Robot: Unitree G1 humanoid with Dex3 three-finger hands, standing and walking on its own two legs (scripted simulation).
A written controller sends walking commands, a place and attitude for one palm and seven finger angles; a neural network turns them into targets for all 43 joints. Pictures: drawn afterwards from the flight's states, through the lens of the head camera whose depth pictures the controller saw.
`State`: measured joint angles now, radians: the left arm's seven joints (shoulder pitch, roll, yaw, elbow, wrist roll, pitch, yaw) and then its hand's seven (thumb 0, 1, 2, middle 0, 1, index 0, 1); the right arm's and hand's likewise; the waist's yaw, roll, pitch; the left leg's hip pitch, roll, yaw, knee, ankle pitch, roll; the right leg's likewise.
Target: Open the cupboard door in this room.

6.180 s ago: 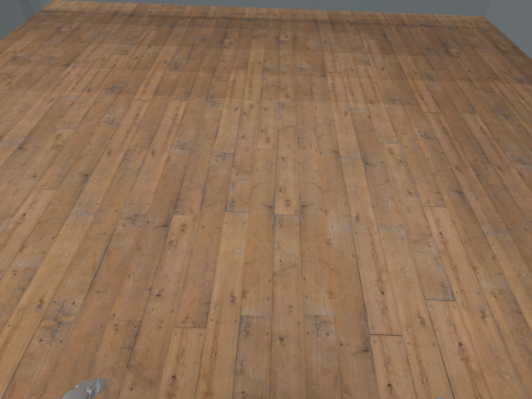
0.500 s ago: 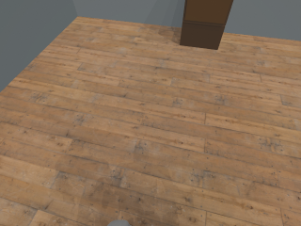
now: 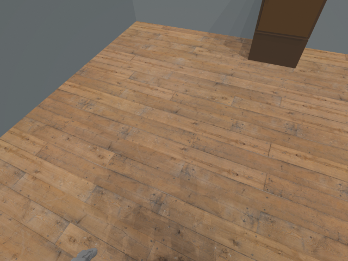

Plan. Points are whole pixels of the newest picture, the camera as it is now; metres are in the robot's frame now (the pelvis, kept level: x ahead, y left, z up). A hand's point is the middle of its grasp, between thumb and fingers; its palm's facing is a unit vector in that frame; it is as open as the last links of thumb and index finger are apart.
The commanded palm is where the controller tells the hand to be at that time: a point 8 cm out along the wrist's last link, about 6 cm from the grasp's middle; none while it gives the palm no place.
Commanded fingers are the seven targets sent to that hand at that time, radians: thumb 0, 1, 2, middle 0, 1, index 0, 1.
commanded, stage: turn or walk to find it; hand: left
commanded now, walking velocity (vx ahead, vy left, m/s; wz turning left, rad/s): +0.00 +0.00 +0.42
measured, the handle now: out of the picture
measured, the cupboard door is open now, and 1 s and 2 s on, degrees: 0 0 0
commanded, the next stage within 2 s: none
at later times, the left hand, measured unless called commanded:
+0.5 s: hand out of the picture -0.02 +0.26 -0.18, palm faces +0.26 -0.94 -0.24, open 7.4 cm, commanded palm none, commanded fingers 0.00 0.90 0.90 -0.20 -0.30 -0.20 -0.30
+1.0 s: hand out of the picture -0.02 +0.20 -0.14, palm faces +0.43 -0.86 -0.27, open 7.4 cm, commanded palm none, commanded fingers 0.00 0.90 0.90 -0.20 -0.30 -0.20 -0.30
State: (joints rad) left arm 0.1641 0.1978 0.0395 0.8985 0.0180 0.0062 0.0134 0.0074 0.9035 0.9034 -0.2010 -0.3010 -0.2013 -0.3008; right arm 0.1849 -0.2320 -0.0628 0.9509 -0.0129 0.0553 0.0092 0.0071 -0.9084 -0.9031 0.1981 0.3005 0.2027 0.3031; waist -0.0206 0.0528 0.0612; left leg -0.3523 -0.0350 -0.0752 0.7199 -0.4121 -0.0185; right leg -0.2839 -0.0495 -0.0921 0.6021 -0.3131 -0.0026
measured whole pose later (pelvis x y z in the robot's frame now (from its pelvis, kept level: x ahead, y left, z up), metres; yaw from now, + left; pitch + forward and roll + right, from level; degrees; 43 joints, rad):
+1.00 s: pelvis -0.02 -0.01 +0.01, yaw +26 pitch -1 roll +2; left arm 0.20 0.16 0.03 0.92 0.02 0.01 0.02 0.01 0.90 0.90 -0.20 -0.30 -0.20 -0.30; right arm 0.22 -0.26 -0.09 0.98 -0.02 0.08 0.02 0.01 -0.91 -0.90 0.19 0.30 0.20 0.30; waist -0.03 0.05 0.07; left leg -0.49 0.00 -0.03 1.12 -0.38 -0.05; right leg -0.22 -0.08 -0.16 0.51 -0.28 -0.02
